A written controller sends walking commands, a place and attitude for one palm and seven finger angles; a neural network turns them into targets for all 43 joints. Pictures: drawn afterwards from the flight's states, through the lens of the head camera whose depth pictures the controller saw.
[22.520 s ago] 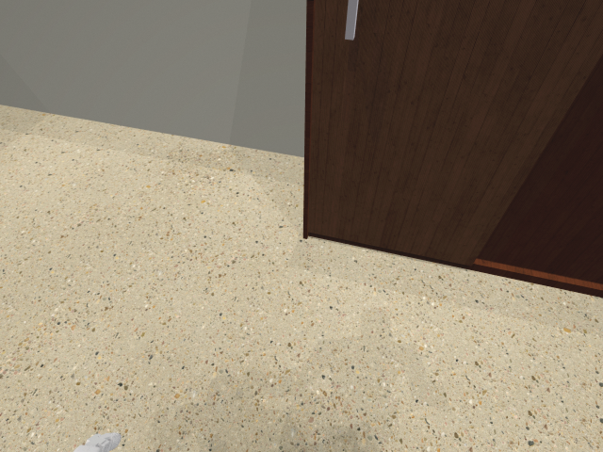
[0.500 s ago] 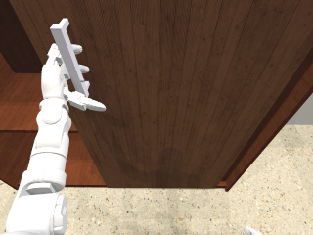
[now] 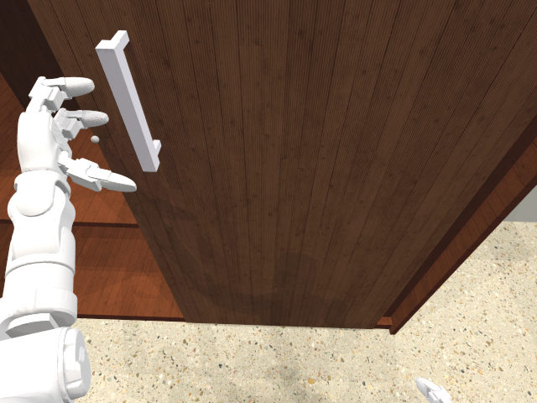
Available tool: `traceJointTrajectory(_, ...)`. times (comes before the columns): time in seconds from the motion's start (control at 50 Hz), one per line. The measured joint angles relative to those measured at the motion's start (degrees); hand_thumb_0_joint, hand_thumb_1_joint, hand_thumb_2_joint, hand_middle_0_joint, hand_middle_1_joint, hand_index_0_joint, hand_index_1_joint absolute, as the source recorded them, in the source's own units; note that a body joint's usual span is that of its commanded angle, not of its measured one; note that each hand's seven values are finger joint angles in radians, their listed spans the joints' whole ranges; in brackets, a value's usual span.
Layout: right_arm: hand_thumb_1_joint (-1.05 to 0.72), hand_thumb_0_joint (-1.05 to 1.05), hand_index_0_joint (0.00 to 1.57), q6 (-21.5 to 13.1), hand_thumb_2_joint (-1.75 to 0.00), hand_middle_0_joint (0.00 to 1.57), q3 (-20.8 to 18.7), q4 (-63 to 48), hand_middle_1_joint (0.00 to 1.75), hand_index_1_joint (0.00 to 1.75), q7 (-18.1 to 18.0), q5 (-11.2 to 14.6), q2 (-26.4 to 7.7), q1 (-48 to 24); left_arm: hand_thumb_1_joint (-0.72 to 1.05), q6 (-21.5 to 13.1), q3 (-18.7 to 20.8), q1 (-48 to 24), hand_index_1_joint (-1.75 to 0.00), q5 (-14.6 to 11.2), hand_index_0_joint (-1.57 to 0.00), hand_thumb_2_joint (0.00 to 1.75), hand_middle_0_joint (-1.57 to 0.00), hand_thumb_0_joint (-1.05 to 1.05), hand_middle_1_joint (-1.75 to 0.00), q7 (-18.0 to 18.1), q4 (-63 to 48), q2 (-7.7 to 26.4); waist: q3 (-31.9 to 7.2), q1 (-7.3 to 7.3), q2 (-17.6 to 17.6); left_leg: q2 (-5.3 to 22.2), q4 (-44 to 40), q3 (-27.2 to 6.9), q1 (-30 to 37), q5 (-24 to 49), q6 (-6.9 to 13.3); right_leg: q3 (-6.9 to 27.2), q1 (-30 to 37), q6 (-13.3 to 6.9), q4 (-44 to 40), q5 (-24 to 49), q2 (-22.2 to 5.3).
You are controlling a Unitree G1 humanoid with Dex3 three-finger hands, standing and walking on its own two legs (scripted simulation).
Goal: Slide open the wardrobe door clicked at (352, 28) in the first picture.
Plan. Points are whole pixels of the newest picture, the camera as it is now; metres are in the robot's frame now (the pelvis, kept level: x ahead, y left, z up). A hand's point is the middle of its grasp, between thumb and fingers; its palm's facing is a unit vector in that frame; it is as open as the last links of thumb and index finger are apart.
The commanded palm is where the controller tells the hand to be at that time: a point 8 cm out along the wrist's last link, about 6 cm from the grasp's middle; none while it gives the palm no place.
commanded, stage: slip the hand off the handle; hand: left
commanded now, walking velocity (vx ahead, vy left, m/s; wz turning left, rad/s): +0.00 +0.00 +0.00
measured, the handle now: (137, 107) +0.46 +0.21 +0.21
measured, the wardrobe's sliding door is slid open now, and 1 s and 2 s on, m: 0.57 0.57 0.57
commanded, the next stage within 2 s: draw the hand back to the body in 0.78 s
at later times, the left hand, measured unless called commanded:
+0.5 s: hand (66, 172) +0.35 +0.27 +0.18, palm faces +0.27 -0.96 -0.10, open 14.7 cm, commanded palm +0.30 +0.31 +0.19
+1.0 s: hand (45, 221) +0.28 +0.27 +0.18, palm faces +0.18 -0.98 -0.06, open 14.7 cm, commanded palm +0.24 +0.31 +0.19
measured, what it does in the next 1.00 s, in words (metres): stands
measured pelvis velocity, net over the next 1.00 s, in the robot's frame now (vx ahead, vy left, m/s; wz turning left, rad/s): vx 0.00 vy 0.00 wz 0.04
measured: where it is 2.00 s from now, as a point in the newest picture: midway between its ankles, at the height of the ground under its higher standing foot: outside the picture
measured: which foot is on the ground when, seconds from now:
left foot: down 0.00-1.00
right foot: down 0.00-1.00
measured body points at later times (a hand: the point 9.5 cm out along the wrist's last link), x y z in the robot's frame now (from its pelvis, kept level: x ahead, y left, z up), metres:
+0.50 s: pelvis +0.01 +0.01 +0.00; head +0.01 +0.01 +0.45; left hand +0.33 +0.32 +0.19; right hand +0.16 -0.23 -0.09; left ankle +0.01 +0.11 -0.73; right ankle +0.01 -0.10 -0.73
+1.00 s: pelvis +0.00 +0.00 +0.00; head -0.02 -0.01 +0.45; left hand +0.26 +0.32 +0.18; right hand +0.20 -0.22 -0.07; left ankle +0.01 +0.11 -0.73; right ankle +0.01 -0.10 -0.73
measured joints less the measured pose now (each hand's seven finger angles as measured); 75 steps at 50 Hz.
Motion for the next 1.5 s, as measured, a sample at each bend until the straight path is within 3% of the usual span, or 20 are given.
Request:
traceJointTrajectory(0.12,-0.91,0.01,0.21,0.11,-0.9,0.2,-0.39,1.21,0.3,0.3,-0.24,0.26,-0.75,2.13,-0.55,-0.99,1.19,-0.3,-1.15,-1.74,-0.26,0.2,-0.31,-0.01,-1.18,-3.82,1.29,2.14,-0.16,-0.04,0.1,-0.15,0.91,-0.34,-1.1,-0.42,0.24,-0.31,-0.69,0.22,0.36,-0.23,-0.18)
traceJointTrajectory(0.2,-0.91,0.01,0.21,0.13,-0.9,0.2,-0.74,0.81,0.3,0.3,-0.04,0.37,-0.93,3.1,-0.55,-0.54,1.45,2.16,-1.15,-3.18,-0.25,0.2,-0.3,-0.01,-1.17,-4.87,-1.83,1.45,-0.6,0.06,0.31,-0.22,0.96,0.04,-1.09,-0.65,0.44,0.09,-0.8,0.42,0.33,-0.23,-0.24)
traceJointTrajectory(0.34,-0.91,0.01,0.2,-0.19,-0.9,0.2,-0.46,-0.79,0.3,0.3,0.31,0.31,-0.26,2.13,-0.55,1.77,1.96,10.3,-1.15,-3.98,-0.25,0.2,-0.27,-0.01,-1.16,-3.83,-11.47,-1.48,-1.01,0.38,0.41,-0.31,0.79,0.93,0.24,-1.13,0.74,1.01,0.08,0.8,0.41,-0.49,-0.33)
traceJointTrajectory(0.48,-0.91,0.01,0.2,-1.35,-0.9,0.2,0.33,-1.72,0.3,0.3,-0.03,0.19,0.72,-0.74,-0.55,4.09,0.79,15.76,-1.15,-4.36,-0.25,0.2,-0.25,-0.01,-1.15,-2.56,-19.74,-3.56,-1.01,2.04,0.58,-0.66,0.69,0.4,1.59,-1.23,0.77,0.5,1.74,0.92,0.22,-0.77,-0.65)
traceJointTrajectory(0.72,-0.9,0.01,0.21,-2.74,-0.9,0.2,1.58,-2.81,0.3,0.3,-1.01,0.43,1.1,-5.12,-0.55,7.98,-0.23,22.38,-1.15,-6.36,-0.25,0.2,-0.25,-0.01,-1.15,-4.03,-27.65,-4.4,-0.88,4.48,0.86,-0.99,0.31,-1.1,3.52,-0.93,0.49,-0.97,4.36,0.68,-0.35,-0.97,-0.9)
traceJointTrajectory(0.92,-0.9,0.01,0.21,-3.8,-0.9,0.2,2.0,-1.97,0.3,0.3,-1.33,0.38,1.14,-4.8,-0.55,8.77,-0.41,28.04,-1.15,-7.8,-0.25,0.2,-0.25,-0.01,-1.15,-4.67,-34.46,-5.25,-0.54,5.13,1.12,-0.87,0.02,-1.67,4.91,-0.7,0.07,-1.51,5.84,0.3,-0.43,-1.09,-0.75)
traceJointTrajectory(0.96,-0.9,0.01,0.21,-3.69,-0.9,0.2,2.51,-1.45,0.3,0.3,-1.89,1.13,0.97,-4.63,-0.55,11.94,0.03,27.56,-1.15,-9.65,-0.25,0.2,-0.25,-0.01,-1.15,-7.42,-33.33,-4.63,-0.38,5.05,1.31,-0.87,-0.55,-1.89,5.7,-0.4,0.0,-1.72,6.72,0.19,-1.02,-0.86,-0.69)
traceJointTrajectory(1.06,-0.9,0.01,0.21,-4.19,-0.9,0.2,3.56,-2.17,0.3,0.3,-3.18,2.5,0.18,-4.2,-0.55,23.91,0.85,27.26,-1.15,-12.95,-0.25,0.2,-0.25,-0.01,-1.15,-15.73,-31.66,-0.92,-0.24,4.35,2.42,-0.77,-2.49,-1.98,8.45,0.47,-0.1,-1.82,9.56,0.06,-3.17,0.09,-0.44)
traceJointTrajectory(1.14,-0.9,0.01,0.21,-5.48,-0.9,0.2,3.37,-3.5,0.3,0.3,-2.16,2.43,-0.02,-4.15,-0.55,24.67,3.1,29.76,-1.15,-15.24,-0.25,0.2,-0.25,-0.01,-1.15,-17.14,-34.22,0.0,-0.73,3.92,2.83,-0.54,-3.13,-1.52,9.43,0.71,-0.28,-1.36,10.23,-0.05,-3.6,0.4,-0.2)
traceJointTrajectory(1.24,-0.9,0.01,0.21,-5.91,-0.9,0.2,2.85,-4.26,0.3,0.3,-1.11,2.66,-0.5,-4.05,-0.55,24.87,4.85,33.44,-1.15,-16.1,-0.25,0.2,-0.25,-0.01,-1.15,-16.97,-37.44,-1.13,-1.51,4.46,2.9,-0.38,-2.91,-1.36,9.58,0.71,-0.38,-1.18,10.26,-0.1,-3.27,0.38,-0.06)
traceJointTrajectory(1.32,-0.9,0.01,0.2,-6.08,-0.9,0.2,2.57,-4.15,0.3,0.3,-1.52,2.66,-0.96,-4.21,-0.55,26.23,3.79,35.59,-1.15,-15.18,-0.25,0.2,-0.25,-0.01,-1.15,-16.3,-39.39,-2.19,-0.98,5.1,2.82,-0.41,-2.48,-1.83,9.65,0.84,-0.35,-1.64,10.67,-0.13,-3.17,0.48,-0.08)
traceJointTrajectory(1.42,-0.9,0.01,0.2,-7.07,-0.9,0.2,2.76,-3.24,0.3,0.3,-2.34,2.31,-0.66,-4.63,-0.52,24.81,3.12,36.76,-1.13,-14.84,-0.25,0.21,-0.25,-0.01,-1.13,-15.68,-41.33,-2.74,-0.02,5.57,2.41,-0.36,-2.55,-2.32,10.12,1.29,-0.41,-2.12,11.53,-0.25,-3.73,1.02,0.01)
traceJointTrajectory(1.5,-0.9,0.01,0.2,-7.98,-0.9,0.2,2.12,-1.89,0.3,0.3,-1.25,-0.3,0.22,-5.83,-0.44,17.25,1.25,39.23,-1.09,-7.37,-0.25,0.25,-0.25,-0.01,-1.08,-2.81,-44.4,-2.82,1.48,5.05,2.36,-0.13,-3.45,-2.42,10.23,2.11,-0.47,-2.21,12.09,-0.28,-5.64,2.38,0.35)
